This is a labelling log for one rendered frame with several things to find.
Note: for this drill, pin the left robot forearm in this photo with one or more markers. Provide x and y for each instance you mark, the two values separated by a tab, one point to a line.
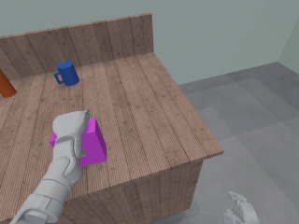
46	204

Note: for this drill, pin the left robot hand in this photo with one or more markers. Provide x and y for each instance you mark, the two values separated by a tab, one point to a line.
73	122

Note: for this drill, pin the sponge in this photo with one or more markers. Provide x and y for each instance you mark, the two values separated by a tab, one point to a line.
92	142

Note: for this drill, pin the table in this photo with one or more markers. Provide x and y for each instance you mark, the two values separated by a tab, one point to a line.
155	140

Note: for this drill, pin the right robot hand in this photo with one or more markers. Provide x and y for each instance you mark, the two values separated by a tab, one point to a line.
246	211

